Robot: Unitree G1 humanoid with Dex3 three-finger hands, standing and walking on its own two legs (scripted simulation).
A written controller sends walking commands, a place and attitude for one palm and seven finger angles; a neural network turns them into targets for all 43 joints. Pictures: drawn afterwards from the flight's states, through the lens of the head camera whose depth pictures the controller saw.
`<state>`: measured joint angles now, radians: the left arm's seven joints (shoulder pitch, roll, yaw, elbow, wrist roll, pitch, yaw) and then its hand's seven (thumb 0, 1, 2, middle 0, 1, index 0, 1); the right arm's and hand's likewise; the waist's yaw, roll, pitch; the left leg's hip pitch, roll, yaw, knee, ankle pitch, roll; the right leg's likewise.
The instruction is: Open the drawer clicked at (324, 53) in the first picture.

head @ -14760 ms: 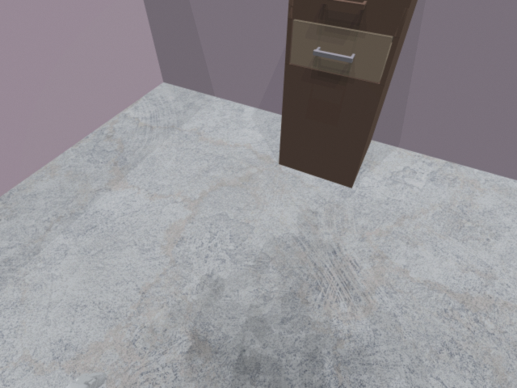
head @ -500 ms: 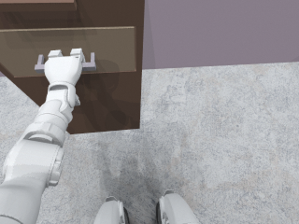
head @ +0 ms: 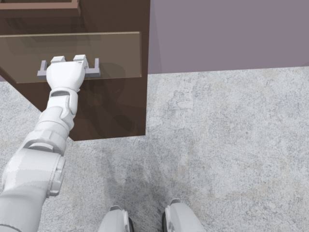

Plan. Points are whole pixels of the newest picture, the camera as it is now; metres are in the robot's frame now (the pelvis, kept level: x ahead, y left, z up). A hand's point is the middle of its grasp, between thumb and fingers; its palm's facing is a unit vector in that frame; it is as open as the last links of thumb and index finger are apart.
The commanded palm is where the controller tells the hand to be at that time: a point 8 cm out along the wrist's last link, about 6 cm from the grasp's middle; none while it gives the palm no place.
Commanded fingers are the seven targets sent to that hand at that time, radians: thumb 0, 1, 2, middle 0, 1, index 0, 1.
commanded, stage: pull the drawer open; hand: left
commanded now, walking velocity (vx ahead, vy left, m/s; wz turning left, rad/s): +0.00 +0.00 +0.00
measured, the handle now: (70, 68) +0.56 +0.18 +0.01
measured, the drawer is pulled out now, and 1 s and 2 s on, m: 0.00 0.03 0.09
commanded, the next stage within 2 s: none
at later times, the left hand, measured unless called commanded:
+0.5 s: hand (73, 96) +0.48 +0.18 -0.01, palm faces -0.04 -0.07 -1.00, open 5.2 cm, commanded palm +0.44 +0.18 +0.04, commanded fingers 0.00 0.90 0.90 -0.40 -1.35 -0.40 -1.35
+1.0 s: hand (71, 97) +0.48 +0.18 -0.01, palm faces -0.06 -0.03 -1.00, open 5.2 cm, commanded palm +0.47 +0.18 +0.04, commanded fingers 0.00 0.90 0.90 -0.40 -1.35 -0.40 -1.35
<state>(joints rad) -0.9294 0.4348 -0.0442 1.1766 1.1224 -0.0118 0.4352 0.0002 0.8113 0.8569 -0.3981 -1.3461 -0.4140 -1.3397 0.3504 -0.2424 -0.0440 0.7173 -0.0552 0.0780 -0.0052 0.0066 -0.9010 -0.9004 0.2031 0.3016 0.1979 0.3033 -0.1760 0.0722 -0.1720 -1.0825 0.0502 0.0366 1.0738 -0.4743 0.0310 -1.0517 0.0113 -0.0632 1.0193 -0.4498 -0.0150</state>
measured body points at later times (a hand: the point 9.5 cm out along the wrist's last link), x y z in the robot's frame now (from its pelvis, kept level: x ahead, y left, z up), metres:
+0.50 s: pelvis +0.03 +0.01 +0.02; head +0.15 +0.00 +0.45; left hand +0.48 +0.18 +0.04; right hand +0.03 -0.26 -0.11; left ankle +0.00 +0.10 -0.66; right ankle +0.01 -0.12 -0.66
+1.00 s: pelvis +0.00 +0.00 +0.01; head +0.12 +0.00 +0.44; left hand +0.48 +0.18 +0.04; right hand +0.01 -0.27 -0.13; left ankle +0.00 +0.10 -0.66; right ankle +0.01 -0.12 -0.66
